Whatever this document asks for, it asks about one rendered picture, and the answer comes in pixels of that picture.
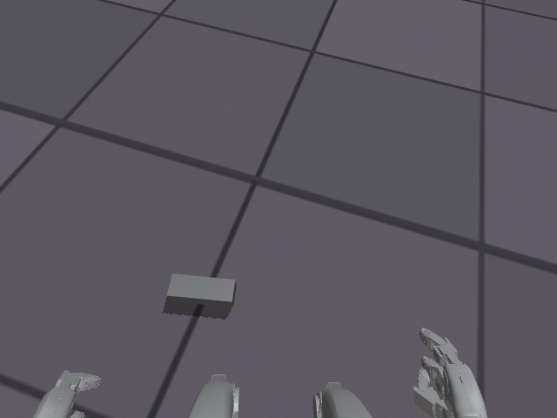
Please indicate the carton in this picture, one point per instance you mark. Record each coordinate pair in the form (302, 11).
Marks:
(202, 290)

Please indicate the left robot hand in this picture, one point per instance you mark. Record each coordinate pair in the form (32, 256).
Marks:
(58, 402)

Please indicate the right robot hand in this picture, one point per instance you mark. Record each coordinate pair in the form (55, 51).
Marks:
(458, 394)

